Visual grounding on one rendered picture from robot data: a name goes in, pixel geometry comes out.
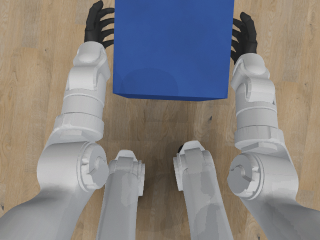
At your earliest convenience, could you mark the robot left forearm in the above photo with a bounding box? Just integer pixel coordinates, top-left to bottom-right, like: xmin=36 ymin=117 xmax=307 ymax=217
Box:
xmin=36 ymin=41 xmax=111 ymax=180

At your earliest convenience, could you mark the robot shin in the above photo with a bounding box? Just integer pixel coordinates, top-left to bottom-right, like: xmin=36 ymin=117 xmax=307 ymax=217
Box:
xmin=105 ymin=149 xmax=138 ymax=186
xmin=179 ymin=140 xmax=217 ymax=176

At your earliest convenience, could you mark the robot right upper arm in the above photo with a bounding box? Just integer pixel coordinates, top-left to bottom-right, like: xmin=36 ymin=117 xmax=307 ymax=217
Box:
xmin=227 ymin=151 xmax=320 ymax=240

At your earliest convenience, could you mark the left robot shin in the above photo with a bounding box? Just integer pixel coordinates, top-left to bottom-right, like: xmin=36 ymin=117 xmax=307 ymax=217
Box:
xmin=105 ymin=149 xmax=138 ymax=186

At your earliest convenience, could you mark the robot left upper arm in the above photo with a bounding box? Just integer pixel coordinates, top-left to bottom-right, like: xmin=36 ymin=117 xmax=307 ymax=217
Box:
xmin=0 ymin=141 xmax=109 ymax=240

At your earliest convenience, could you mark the right robot hand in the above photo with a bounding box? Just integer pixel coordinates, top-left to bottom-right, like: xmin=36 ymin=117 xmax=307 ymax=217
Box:
xmin=230 ymin=12 xmax=258 ymax=65

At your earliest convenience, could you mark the carton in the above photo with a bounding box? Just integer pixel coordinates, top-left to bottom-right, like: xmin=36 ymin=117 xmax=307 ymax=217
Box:
xmin=112 ymin=0 xmax=235 ymax=102

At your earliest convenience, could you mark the robot right forearm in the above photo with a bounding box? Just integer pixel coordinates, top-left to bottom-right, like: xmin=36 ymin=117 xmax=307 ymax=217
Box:
xmin=230 ymin=53 xmax=299 ymax=180

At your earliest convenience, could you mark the left robot hand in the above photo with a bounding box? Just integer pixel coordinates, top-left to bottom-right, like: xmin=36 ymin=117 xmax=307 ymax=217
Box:
xmin=84 ymin=0 xmax=115 ymax=49

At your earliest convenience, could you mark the right robot shin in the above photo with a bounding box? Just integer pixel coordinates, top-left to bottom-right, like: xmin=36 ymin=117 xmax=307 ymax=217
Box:
xmin=179 ymin=140 xmax=217 ymax=176

